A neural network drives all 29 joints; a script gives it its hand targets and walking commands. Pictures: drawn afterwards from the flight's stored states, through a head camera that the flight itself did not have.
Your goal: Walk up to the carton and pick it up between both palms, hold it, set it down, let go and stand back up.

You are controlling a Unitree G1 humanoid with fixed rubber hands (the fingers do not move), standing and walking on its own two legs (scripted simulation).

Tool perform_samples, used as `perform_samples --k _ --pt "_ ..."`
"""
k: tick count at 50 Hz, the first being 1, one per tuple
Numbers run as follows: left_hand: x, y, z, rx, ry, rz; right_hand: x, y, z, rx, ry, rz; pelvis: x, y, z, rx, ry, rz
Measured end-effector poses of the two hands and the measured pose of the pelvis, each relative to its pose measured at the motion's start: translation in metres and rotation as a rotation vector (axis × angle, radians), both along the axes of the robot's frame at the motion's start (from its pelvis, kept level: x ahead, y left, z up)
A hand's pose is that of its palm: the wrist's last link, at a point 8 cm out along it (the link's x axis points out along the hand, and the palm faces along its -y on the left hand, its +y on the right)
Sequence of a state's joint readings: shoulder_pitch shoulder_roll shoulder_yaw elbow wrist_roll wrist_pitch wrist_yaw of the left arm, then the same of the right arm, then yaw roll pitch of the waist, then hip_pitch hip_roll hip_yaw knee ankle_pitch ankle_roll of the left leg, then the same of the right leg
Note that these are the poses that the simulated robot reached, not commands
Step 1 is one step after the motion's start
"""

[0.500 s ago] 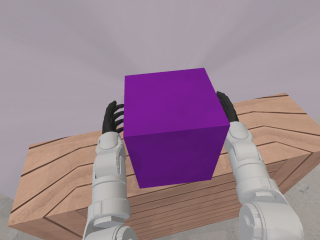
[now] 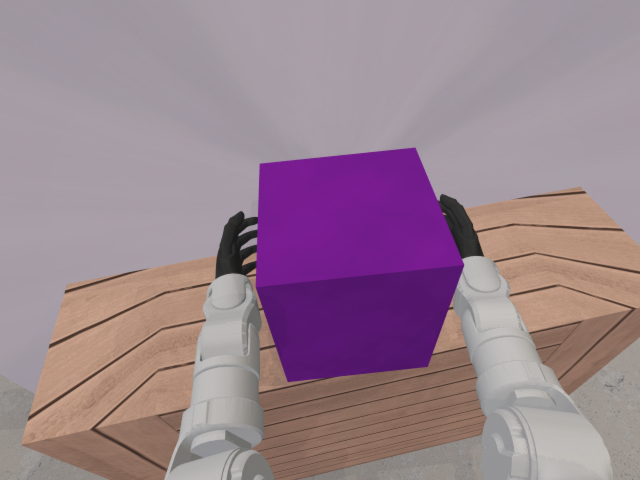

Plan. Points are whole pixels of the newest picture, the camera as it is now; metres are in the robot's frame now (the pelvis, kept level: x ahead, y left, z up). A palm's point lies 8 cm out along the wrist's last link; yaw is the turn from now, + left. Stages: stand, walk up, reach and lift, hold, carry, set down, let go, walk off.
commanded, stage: set down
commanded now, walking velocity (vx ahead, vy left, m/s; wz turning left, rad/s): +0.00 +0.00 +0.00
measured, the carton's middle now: (348, 270) +0.41 -0.05 +0.03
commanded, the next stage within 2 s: none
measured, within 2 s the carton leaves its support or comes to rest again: rests again in 0.18 s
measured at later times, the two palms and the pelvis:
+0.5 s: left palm (238, 275) +0.39 +0.09 +0.07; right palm (463, 256) +0.39 -0.21 +0.06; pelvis +0.00 +0.00 +0.00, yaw -1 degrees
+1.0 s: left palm (238, 276) +0.39 +0.09 +0.07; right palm (463, 257) +0.39 -0.21 +0.06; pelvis +0.00 +0.00 +0.00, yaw -1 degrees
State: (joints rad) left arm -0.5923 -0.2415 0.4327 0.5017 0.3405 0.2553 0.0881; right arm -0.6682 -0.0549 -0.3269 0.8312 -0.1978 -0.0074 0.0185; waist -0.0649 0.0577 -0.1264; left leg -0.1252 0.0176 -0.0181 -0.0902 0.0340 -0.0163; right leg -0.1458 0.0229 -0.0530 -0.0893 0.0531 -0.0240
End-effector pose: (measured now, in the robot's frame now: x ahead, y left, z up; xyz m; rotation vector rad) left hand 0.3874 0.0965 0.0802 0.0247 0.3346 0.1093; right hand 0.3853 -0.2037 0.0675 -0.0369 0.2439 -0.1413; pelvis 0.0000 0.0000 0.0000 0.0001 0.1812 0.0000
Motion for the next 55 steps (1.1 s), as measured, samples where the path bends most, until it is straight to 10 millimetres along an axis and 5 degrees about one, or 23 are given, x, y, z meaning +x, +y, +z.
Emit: perform_samples --k 55 --pt "0.008 -0.003 -0.014 0.016 -0.048 -0.020 0.004 -0.004 -0.012 0.000 -0.016 0.005 -0.001 -0.003 -0.001 0.002 0.060 -0.025"
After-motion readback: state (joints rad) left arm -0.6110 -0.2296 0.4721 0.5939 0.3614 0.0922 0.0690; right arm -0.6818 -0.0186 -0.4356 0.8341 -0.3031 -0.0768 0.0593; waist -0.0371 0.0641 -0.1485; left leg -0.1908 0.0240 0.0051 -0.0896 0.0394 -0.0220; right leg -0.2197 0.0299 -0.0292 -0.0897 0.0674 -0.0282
